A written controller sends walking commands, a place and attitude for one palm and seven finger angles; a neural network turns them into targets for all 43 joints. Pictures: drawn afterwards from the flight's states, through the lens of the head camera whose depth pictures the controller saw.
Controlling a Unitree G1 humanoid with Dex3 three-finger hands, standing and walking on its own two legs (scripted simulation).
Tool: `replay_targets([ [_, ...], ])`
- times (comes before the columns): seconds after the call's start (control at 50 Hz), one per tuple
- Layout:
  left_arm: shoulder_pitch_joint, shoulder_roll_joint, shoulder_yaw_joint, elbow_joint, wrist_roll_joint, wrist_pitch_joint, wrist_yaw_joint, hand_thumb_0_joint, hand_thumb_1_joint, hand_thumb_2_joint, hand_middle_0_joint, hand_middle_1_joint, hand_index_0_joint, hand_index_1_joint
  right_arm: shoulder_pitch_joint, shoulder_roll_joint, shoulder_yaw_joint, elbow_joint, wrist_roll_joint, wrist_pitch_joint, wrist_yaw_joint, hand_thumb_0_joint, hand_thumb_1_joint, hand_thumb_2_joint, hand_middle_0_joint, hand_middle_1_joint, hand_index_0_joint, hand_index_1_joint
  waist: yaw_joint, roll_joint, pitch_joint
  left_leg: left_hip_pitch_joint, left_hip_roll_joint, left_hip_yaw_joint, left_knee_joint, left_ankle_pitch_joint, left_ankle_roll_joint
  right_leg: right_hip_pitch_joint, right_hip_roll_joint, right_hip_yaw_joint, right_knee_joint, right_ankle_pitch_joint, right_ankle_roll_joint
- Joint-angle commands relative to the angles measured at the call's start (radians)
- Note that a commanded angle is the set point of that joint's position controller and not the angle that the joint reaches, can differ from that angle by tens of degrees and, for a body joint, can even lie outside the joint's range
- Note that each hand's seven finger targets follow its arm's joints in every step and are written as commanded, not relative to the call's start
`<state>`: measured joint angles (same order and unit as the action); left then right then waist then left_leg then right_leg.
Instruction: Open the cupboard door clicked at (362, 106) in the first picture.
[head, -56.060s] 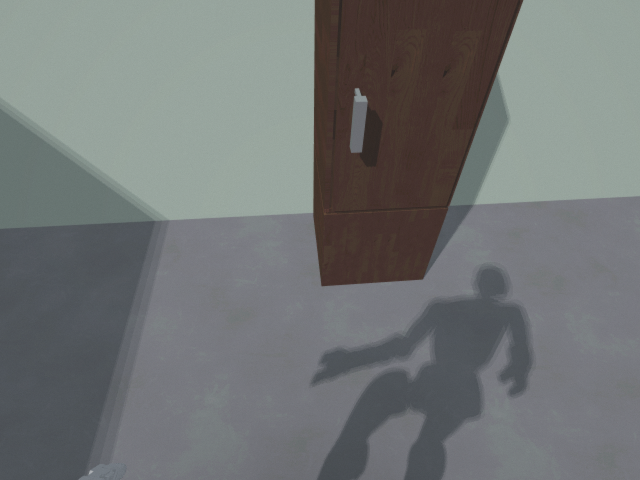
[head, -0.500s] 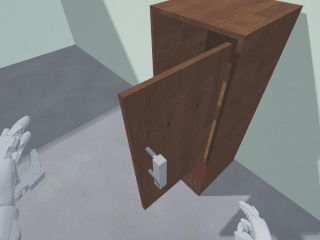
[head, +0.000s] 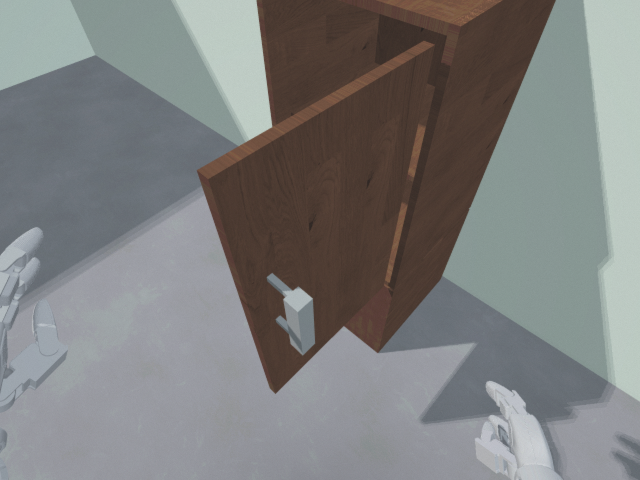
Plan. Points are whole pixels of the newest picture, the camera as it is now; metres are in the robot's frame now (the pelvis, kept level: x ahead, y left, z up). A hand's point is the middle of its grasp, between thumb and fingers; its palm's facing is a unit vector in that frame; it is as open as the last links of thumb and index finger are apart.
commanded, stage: step back with the hand held close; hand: left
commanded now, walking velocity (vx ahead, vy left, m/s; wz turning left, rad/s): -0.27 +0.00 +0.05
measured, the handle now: (289, 313) +0.34 +0.07 -0.02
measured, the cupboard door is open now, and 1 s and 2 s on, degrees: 88 88 88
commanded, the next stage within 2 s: stop stepping back and stand still in 1.00 s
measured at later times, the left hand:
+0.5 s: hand out of the picture +0.11 +0.28 +0.15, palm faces +0.47 -0.75 -0.47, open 7.4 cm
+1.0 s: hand out of the picture +0.03 +0.28 +0.14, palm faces +0.41 -0.76 -0.50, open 7.4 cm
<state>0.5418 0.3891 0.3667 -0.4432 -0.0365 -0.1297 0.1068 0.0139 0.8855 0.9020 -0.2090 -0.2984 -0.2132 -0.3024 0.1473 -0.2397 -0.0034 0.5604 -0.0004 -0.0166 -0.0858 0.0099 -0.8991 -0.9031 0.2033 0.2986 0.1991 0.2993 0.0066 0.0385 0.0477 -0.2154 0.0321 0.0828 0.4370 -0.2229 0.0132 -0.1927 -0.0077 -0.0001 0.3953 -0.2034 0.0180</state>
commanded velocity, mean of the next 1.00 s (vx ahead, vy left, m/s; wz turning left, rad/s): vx -0.34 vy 0.00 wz -0.01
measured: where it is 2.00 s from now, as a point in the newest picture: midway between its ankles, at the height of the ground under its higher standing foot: outside the picture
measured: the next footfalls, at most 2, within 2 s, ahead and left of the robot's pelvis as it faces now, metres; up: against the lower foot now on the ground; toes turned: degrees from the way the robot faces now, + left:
right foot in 0.74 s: -0.07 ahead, -0.12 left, +0.00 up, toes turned +10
left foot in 0.94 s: -0.10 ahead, +0.10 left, +0.00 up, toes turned +6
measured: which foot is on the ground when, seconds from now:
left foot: down 0.00-0.76, up 0.78-0.92, down 0.94-1.00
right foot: down 0.00-0.60, up 0.62-0.72, down 0.74-0.96, up 0.98-1.00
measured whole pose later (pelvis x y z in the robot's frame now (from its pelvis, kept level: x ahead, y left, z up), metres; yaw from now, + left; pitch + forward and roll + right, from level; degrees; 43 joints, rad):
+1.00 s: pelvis -0.17 +0.01 -0.01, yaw +4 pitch +2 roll +0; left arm 0.50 0.48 0.42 -0.55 -0.02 -0.20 0.15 0.01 0.88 0.90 -0.21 -0.30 -0.22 -0.30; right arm 0.09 -0.18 -0.02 0.60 0.00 -0.09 -0.08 0.01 -0.90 -0.90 0.20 0.30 0.20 0.30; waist 0.01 -0.08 0.09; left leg -0.34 -0.03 0.05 0.52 -0.21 0.05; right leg -0.40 0.04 0.09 0.67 -0.34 0.02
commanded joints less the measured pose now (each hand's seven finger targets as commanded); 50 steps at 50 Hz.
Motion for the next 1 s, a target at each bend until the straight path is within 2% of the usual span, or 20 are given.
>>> replay_targets([
  [0.0, 0.02, 0.221, 0.205, -0.255, -0.009, -0.073, 0.045, 0.0, 0.9, 0.9, -0.2, -0.3, -0.2, -0.3, -0.076, -0.099, -0.05, -0.176, 0.003, -0.034, -0.013, 0.0, -0.9, -0.9, 0.2, 0.3, 0.2, 0.3, 0.013, -0.002, -0.237, 0.05, 0.044, -0.036, -0.004, 0.381, 0.005, 0.084, -0.039, 0.015, 0.051, 0.48, -0.008],
  [0.12, 0.036, 0.199, 0.193, -0.26, -0.006, -0.085, 0.055, 0.0, 0.9, 0.9, -0.2, -0.3, -0.2, -0.3, -0.066, -0.112, -0.054, -0.183, 0.005, -0.044, -0.009, 0.0, -0.9, -0.9, 0.2, 0.3, 0.2, 0.3, 0.01, 0.052, -0.183, -0.101, 0.064, -0.073, -0.057, 0.168, 0.019, 0.088, -0.018, 0.011, 0.079, 0.281, -0.002],
  [0.28, -0.022, 0.181, 0.203, -0.27, 0.028, -0.129, 0.066, 0.0, 0.9, 0.9, -0.2, -0.3, -0.2, -0.3, -0.042, -0.123, -0.053, -0.182, 0.008, -0.101, -0.008, 0.0, -0.9, -0.9, 0.2, 0.3, 0.2, 0.3, 0.003, 0.085, -0.097, -0.473, 0.116, -0.152, -0.158, -0.401, 0.076, 0.203, 0.02, 0.014, 0.217, 0.07, 0.01],
  [0.42, -0.095, 0.202, 0.199, -0.304, 0.028, -0.146, 0.075, 0.0, 0.9, 0.9, -0.2, -0.3, -0.2, -0.3, -0.013, -0.117, -0.051, -0.14, -0.006, -0.139, -0.007, 0.0, -0.9, -0.9, 0.2, 0.3, 0.2, 0.3, -0.015, -0.02, -0.075, -0.305, 0.025, -0.108, 0.014, -0.374, 0.029, -0.085, -0.046, 0.115, 0.012, -0.196, -0.029],
  [0.5, -0.072, 0.199, 0.193, -0.296, 0.017, -0.153, 0.084, 0.0, 0.9, 0.9, -0.2, -0.3, -0.2, -0.3, 0.0, -0.107, -0.044, -0.119, -0.006, -0.137, -0.007, 0.0, -0.9, -0.9, 0.2, 0.3, 0.2, 0.3, -0.019, -0.017, -0.095, -0.235, 0.018, -0.121, 0.023, -0.328, 0.016, -0.151, -0.052, 0.087, -0.014, -0.227, -0.028],
  [0.54, -0.055, 0.203, 0.206, -0.307, 0.016, -0.158, 0.085, 0.0, 0.9, 0.9, -0.2, -0.3, -0.2, -0.3, -0.019, -0.111, -0.042, -0.128, -0.005, -0.138, -0.01, 0.0, -0.9, -0.9, 0.2, 0.3, 0.2, 0.3, -0.013, 0.069, -0.101, -0.337, 0.063, -0.175, -0.079, -0.377, 0.035, -0.043, -0.011, 0.049, 0.082, -0.162, -0.011],
  [0.58, -0.036, 0.206, 0.237, -0.313, 0.024, -0.164, 0.082, 0.0, 0.9, 0.9, -0.2, -0.3, -0.2, -0.3, -0.036, -0.12, -0.046, -0.137, -0.001, -0.145, -0.01, 0.0, -0.9, -0.9, 0.2, 0.3, 0.2, 0.3, 0.002, 0.184, -0.137, -0.512, 0.164, -0.275, -0.225, -0.483, 0.081, 0.162, 0.069, -0.009, 0.317, -0.03, 0.013],
  [0.62, -0.004, 0.229, 0.271, -0.305, 0.023, -0.171, 0.075, 0.0, 0.9, 0.9, -0.2, -0.3, -0.2, -0.3, -0.047, -0.112, -0.057, -0.142, -0.002, -0.159, -0.008, 0.0, -0.9, -0.9, 0.2, 0.3, 0.2, 0.3, 0.012, 0.176, -0.175, -0.524, 0.214, -0.312, -0.23, -0.407, 0.112, 0.219, 0.097, -0.005, 0.424, 0.013, 0.012],
  [0.66, 0.042, 0.212, 0.279, -0.249, 0.024, -0.18, 0.062, 0.0, 0.9, 0.9, -0.2, -0.3, -0.2, -0.3, -0.055, -0.121, -0.067, -0.136, -0.009, -0.168, -0.001, 0.0, -0.9, -0.9, 0.2, 0.3, 0.2, 0.3, 0.013, 0.172, -0.114, -0.619, 0.247, -0.301, -0.237, -0.513, 0.134, 0.237, 0.106, 0.021, 0.433, -0.147, -0.002],
  [0.7, 0.048, 0.203, 0.247, -0.263, -0.001, -0.18, 0.055, 0.0, 0.9, 0.9, -0.2, -0.3, -0.2, -0.3, -0.053, -0.103, -0.062, -0.122, -0.014, -0.172, 0.013, 0.0, -0.9, -0.9, 0.2, 0.3, 0.2, 0.3, 0.002, 0.065, -0.08, -0.404, 0.148, -0.206, -0.078, -0.31, 0.07, 0.031, 0.048, 0.096, 0.154, -0.103, -0.051],
  [0.74, 0.014, 0.234, 0.219, -0.243, -0.002, -0.188, 0.068, 0.0, 0.9, 0.9, -0.2, -0.3, -0.2, -0.3, -0.035, -0.065, -0.051, -0.086, -0.011, -0.16, 0.022, 0.0, -0.9, -0.9, 0.2, 0.3, 0.2, 0.3, -0.018, -0.154, -0.122, -0.135, -0.019, -0.035, 0.273, -0.121, -0.037, -0.235, -0.23, 0.415, -0.138, 0.15, -0.135],
  [0.76, -0.011, 0.216, 0.177, -0.236, 0.003, -0.165, 0.069, 0.0, 0.9, 0.9, -0.2, -0.3, -0.2, -0.3, -0.036, -0.072, -0.069, -0.067, 0.002, -0.153, 0.025, 0.0, -0.9, -0.9, 0.2, 0.3, 0.2, 0.3, 0.003, -0.252, -0.18, -0.151, -0.058, -0.074, 0.468, -0.187, -0.045, -0.192, -0.281, 0.436, -0.119, 0.349, -0.159],
  [0.78, -0.034, 0.232, 0.18, -0.256, 0.014, -0.148, 0.071, 0.0, 0.9, 0.9, -0.2, -0.3, -0.2, -0.3, -0.054, -0.064, -0.068, -0.074, -0.002, -0.146, 0.024, 0.0, -0.9, -0.9, 0.2, 0.3, 0.2, 0.3, 0.006, -0.27, -0.203, -0.211, -0.058, -0.094, 0.544, -0.244, -0.043, -0.11, -0.289, 0.389, -0.068, 0.543, -0.177],
  [0.84, -0.066, 0.234, 0.178, -0.278, 0.03, -0.13, 0.079, 0.0, 0.9, 0.9, -0.2, -0.3, -0.2, -0.3, -0.076, -0.041, -0.036, -0.07, -0.01, -0.121, 0.001, 0.0, -0.9, -0.9, 0.2, 0.3, 0.2, 0.3, -0.016, -0.152, -0.171, -0.16, -0.045, -0.062, 0.31, -0.189, -0.04, -0.027, -0.2, 0.225, 0.045, 0.805, -0.134],
  [0.88, -0.09, 0.248, 0.182, -0.324, 0.02, -0.134, 0.078, 0.0, 0.9, 0.9, -0.2, -0.3, -0.2, -0.3, -0.077, -0.065, -0.034, -0.066, -0.005, -0.111, -0.017, 0.0, -0.9, -0.9, 0.2, 0.3, 0.2, 0.3, -0.023, -0.052, -0.18, -0.051, -0.045, -0.041, -0.003, 0.073, -0.043, -0.006, -0.096, 0.14, 0.117, 0.717, -0.066],
  [0.9, -0.091, 0.26, 0.195, -0.347, 0.016, -0.141, 0.075, 0.0, 0.9, 0.9, -0.2, -0.3, -0.2, -0.3, -0.073, -0.086, -0.047, -0.074, 0.001, -0.11, -0.021, 0.0, -0.9, -0.9, 0.2, 0.3, 0.2, 0.3, -0.014, 0.055, -0.213, 0.028, 0.075, -0.13, -0.079, 0.443, -0.006, -0.034, -0.022, 0.098, 0.182, 0.519, -0.008],
  [0.92, -0.067, 0.281, 0.219, -0.368, 0.027, -0.145, 0.074, 0.0, 0.9, 0.9, -0.2, -0.3, -0.2, -0.3, -0.074, -0.099, -0.073, -0.08, 0.003, -0.113, -0.018, 0.0, -0.9, -0.9, 0.2, 0.3, 0.2, 0.3, 0.011, 0.175, -0.27, 0.09, 0.215, -0.22, -0.083, 0.71, 0.04, -0.056, 0.031, 0.055, 0.296, 0.089, 0.008],
  [0.94, -0.01, 0.264, 0.227, -0.362, 0.006, -0.154, 0.063, 0.0, 0.9, 0.9, -0.2, -0.3, -0.2, -0.3, -0.034, -0.087, -0.077, -0.096, 0.003, -0.133, 0.004, 0.0, -0.9, -0.9, 0.2, 0.3, 0.2, 0.3, 0.024, 0.169, -0.328, 0.176, 0.275, -0.22, -0.078, 0.801, 0.083, -0.124, 0.063, 0.068, 0.408, -0.215, -0.004],
  [0.96, 0.008, 0.258, 0.231, -0.365, -0.012, -0.152, 0.058, 0.0, 0.9, 0.9, -0.2, -0.3, -0.2, -0.3, -0.053, -0.085, -0.073, -0.11, -0.014, -0.152, 0.008, 0.0, -0.9, -0.9, 0.2, 0.3, 0.2, 0.3, 0.013, 0.263, -0.307, 0.089, 0.329, -0.302, -0.099, 0.813, 0.121, -0.165, 0.08, 0.057, 0.576, -0.35, 0.002],
  [0.98, 0.0, 0.251, 0.231, -0.41, -0.021, -0.152, 0.058, 0.0, 0.9, 0.9, -0.2, -0.3, -0.2, -0.3, -0.029, -0.08, -0.069, -0.092, -0.027, -0.167, 0.017, 0.0, -0.9, -0.9, 0.2, 0.3, 0.2, 0.3, 0.004, 0.251, -0.285, 0.074, 0.339, -0.29, -0.094, 0.839, 0.123, -0.183, 0.07, 0.082, 0.639, -0.361, -0.002],
])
